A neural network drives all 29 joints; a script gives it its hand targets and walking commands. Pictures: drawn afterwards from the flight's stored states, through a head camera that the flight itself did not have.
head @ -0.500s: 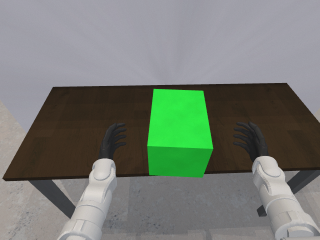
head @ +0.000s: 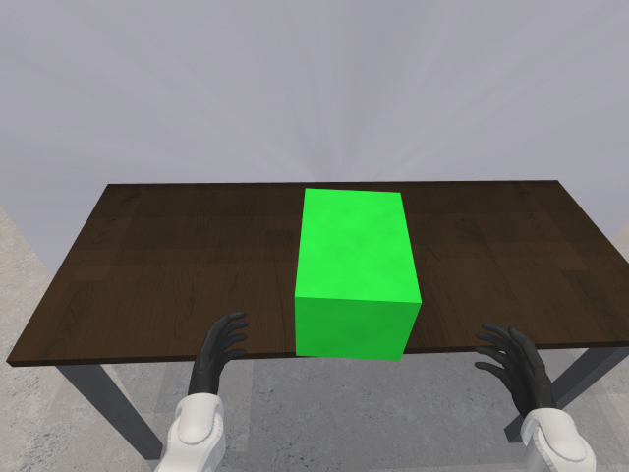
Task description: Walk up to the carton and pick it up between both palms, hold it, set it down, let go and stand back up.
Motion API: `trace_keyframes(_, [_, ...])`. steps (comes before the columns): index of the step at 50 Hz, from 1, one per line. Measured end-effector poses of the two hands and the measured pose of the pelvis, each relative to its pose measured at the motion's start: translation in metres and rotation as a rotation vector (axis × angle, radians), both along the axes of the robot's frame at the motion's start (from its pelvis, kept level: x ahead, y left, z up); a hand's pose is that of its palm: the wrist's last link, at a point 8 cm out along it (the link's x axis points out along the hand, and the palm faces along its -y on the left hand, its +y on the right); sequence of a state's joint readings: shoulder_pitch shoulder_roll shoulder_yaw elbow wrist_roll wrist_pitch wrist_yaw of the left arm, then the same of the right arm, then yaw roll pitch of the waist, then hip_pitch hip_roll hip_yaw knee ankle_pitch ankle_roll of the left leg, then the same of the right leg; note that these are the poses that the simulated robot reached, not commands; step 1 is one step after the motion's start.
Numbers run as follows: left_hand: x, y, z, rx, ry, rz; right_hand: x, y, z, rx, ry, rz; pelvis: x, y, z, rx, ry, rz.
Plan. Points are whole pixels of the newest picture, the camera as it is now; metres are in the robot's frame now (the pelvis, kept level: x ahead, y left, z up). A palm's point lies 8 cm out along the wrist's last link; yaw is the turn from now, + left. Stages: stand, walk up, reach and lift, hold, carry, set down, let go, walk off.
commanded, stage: set down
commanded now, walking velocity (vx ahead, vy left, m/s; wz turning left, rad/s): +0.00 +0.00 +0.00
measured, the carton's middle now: (350, 270) +0.48 -0.02 -0.04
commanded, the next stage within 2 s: let go in 1.88 s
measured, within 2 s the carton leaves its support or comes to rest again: neither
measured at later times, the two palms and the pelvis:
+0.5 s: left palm (199, 426) +0.21 +0.17 -0.03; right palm (529, 449) +0.21 -0.24 -0.03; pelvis +0.01 +0.00 +0.00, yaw +0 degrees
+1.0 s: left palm (176, 452) +0.18 +0.20 -0.05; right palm out of the picture +0.17 -0.21 -0.05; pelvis +0.02 +0.01 +0.00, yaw +0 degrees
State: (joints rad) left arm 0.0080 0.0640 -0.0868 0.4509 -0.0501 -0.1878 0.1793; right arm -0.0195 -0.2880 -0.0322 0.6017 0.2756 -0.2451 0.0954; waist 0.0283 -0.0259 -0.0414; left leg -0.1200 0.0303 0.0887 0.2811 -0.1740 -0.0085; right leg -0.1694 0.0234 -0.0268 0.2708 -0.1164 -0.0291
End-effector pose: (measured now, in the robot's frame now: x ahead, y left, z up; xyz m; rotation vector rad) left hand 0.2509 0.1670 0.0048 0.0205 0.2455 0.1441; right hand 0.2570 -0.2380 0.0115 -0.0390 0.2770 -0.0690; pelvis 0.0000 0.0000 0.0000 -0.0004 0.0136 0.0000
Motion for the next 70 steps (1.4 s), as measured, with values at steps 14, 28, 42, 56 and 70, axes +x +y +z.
trace_keyframes(14, [-0.041,0.001,-0.029,-0.01,0.084,0.002,-0.044,0.0,-0.031,0.0,0.085,-0.002,0.004,0.0,-0.002,0.003,0.001,0.001])
trace_keyframes(28, [-0.051,0.007,-0.041,0.0,0.212,0.006,-0.058,0.003,-0.042,-0.019,0.175,-0.006,0.017,-0.004,-0.001,0.0,0.0,0.003])
trace_keyframes(42, [-0.064,0.022,-0.058,0.014,0.369,0.007,-0.072,0.022,-0.055,-0.051,0.27,0.003,0.024,-0.002,-0.003,-0.008,-0.011,-0.001])
trace_keyframes(56, [-0.079,0.031,-0.071,0.035,0.55,-0.029,-0.096,0.026,-0.077,-0.06,0.414,-0.031,0.023,0.009,-0.003,-0.014,-0.037,-0.011])
trace_keyframes(70, [-0.074,0.034,-0.079,0.03,0.635,-0.044,-0.094,0.027,-0.081,-0.074,0.498,-0.033,0.013,0.009,-0.003,-0.008,-0.027,-0.013])
